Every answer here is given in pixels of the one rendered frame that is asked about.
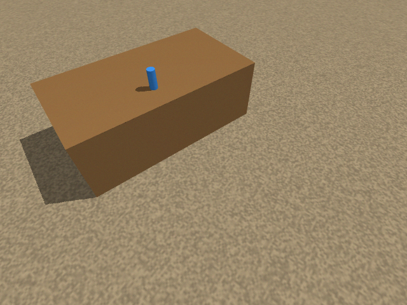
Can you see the can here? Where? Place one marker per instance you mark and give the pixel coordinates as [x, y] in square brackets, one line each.
[152, 78]

